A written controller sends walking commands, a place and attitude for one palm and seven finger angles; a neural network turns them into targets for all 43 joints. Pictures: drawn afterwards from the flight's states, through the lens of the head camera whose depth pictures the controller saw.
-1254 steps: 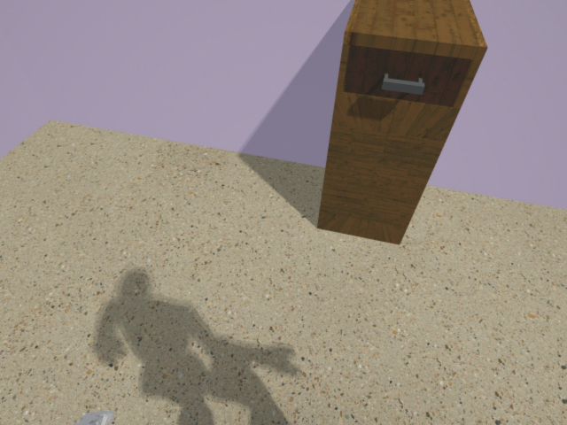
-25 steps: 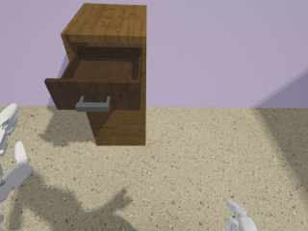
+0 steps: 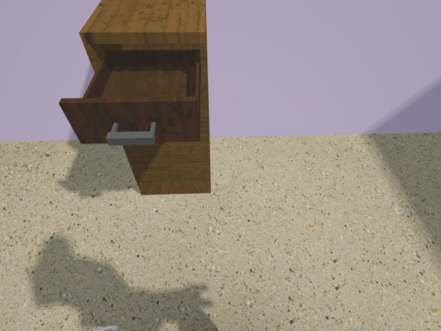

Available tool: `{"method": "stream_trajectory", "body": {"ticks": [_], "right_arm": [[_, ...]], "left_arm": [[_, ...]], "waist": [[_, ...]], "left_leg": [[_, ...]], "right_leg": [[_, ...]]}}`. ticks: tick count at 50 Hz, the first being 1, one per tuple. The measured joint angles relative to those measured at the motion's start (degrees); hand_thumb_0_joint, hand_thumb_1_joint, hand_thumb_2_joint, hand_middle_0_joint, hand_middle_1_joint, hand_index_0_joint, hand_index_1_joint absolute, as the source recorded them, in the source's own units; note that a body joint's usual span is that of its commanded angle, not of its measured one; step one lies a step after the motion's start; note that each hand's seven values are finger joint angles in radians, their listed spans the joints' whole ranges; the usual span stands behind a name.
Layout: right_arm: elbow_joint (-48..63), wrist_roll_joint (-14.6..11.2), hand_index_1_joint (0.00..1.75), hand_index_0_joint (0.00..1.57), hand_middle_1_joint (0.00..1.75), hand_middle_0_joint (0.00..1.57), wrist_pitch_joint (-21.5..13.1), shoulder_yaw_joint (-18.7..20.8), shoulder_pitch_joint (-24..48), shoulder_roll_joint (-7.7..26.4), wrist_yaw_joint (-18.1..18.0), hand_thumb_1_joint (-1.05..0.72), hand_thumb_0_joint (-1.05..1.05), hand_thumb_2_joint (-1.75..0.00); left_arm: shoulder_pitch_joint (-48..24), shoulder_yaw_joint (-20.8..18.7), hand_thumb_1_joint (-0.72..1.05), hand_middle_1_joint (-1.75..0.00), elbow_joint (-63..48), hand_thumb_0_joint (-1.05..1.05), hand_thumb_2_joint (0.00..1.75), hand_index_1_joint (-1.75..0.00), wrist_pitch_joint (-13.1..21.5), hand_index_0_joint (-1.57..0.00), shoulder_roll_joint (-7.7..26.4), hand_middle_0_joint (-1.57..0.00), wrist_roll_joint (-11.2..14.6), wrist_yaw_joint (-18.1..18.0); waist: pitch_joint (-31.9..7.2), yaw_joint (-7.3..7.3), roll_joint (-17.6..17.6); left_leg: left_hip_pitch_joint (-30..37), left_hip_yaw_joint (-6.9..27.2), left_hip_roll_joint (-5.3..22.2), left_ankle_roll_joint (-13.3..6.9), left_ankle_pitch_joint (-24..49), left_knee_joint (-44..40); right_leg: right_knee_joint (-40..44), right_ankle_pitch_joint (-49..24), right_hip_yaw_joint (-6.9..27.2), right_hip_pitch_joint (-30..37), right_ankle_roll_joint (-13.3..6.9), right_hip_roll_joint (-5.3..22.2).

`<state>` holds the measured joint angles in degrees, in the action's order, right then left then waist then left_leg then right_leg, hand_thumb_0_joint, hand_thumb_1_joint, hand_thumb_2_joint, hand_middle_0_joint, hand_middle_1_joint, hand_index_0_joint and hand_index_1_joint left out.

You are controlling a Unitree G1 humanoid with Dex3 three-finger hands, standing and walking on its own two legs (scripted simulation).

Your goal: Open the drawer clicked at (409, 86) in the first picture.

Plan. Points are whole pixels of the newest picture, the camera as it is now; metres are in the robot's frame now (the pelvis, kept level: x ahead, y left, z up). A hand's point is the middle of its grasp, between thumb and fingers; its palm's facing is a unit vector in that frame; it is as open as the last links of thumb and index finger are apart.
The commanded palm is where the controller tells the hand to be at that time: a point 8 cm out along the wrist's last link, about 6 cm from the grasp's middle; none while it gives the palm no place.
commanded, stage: let the arm hang, fingers relaxed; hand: left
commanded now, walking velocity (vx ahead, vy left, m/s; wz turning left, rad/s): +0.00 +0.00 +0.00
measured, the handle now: (132, 132) +0.57 +0.24 +0.00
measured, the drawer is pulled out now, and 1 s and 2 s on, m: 0.30 0.30 0.30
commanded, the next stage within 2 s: look to check the result in 0.82 s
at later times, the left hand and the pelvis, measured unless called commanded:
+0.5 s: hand out of the picture +0.04 +0.23 -0.15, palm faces +0.00 -0.94 -0.34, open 7.3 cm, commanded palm none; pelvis +0.00 -0.01 +0.01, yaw +0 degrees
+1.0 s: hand out of the picture +0.10 +0.22 -0.14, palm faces -0.03 -0.94 -0.33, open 7.3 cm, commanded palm none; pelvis +0.02 -0.02 +0.02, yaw +0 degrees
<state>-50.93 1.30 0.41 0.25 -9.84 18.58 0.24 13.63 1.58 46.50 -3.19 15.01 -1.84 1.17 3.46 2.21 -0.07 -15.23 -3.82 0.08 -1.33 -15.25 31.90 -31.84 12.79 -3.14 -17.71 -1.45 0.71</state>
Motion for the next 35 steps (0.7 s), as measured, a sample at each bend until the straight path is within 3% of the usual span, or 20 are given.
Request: {"method": "stream_trajectory", "body": {"ticks": [7,22,35], "right_arm": [[-9.22,-0.22,0.30,0.20,0.30,0.20,1.46,-0.18,-6.16,-0.85,-0.72,-0.91,0.00,-0.90],[-13.03,-0.22,0.30,0.20,0.30,0.21,0.84,-0.20,-5.02,-6.01,-0.98,-0.91,0.00,-0.90],[-12.55,-0.13,0.30,0.20,0.30,0.21,-0.09,0.35,-0.54,-2.80,-0.66,-0.91,0.00,-0.90]], "left_arm": [[1.79,0.32,0.91,-0.30,13.23,0.01,0.89,-0.30,1.56,-0.21,-2.55,-0.21,0.87,-0.14],[-1.84,-2.50,0.91,-0.30,19.30,0.00,0.89,-0.30,2.94,-0.20,1.45,-0.21,1.07,-1.88],[-7.38,-2.51,0.91,-0.30,16.76,0.00,0.89,-0.30,4.19,-0.20,1.63,-0.20,0.83,-1.64]], "waist": [[2.05,-1.58,-1.82],[0.17,-1.72,1.40],[-0.97,-1.29,1.96]], "left_leg": [[2.50,1.19,0.70,0.66,2.76,-5.06],[5.93,1.07,0.74,0.96,4.61,-9.32],[7.80,0.94,0.47,1.12,5.08,-11.57]], "right_leg": [[7.03,-3.47,-1.22,3.75,-0.51,-0.99],[10.74,-5.03,-1.10,6.86,-0.76,-1.26],[11.39,-4.68,-0.92,7.96,-0.74,-1.09]]}}
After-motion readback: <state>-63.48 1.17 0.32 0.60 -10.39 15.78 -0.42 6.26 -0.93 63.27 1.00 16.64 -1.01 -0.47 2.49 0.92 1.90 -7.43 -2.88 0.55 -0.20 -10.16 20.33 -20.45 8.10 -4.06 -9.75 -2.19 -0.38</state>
